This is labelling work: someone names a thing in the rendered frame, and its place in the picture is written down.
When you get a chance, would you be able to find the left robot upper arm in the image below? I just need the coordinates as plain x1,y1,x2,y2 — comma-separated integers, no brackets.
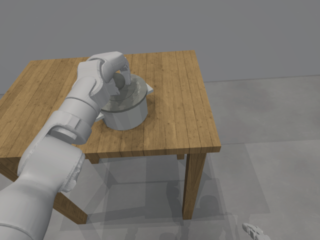
0,134,86,240

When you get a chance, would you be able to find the robot right hand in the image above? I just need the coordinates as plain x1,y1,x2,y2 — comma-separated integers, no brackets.
242,223,271,240

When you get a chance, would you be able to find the knob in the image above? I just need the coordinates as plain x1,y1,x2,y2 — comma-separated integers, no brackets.
112,72,126,90

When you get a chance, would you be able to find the left robot forearm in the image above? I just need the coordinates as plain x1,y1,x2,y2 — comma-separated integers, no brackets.
17,56,114,177

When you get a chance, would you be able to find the lid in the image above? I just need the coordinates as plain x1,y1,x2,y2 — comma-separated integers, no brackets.
101,74,148,113

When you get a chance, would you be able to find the table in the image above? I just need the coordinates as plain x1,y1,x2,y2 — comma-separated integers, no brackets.
0,50,221,225

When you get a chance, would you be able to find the robot left hand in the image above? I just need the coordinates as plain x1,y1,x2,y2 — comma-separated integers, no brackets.
86,51,131,96

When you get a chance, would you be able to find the pot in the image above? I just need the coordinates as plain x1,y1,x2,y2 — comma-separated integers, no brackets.
95,83,154,131

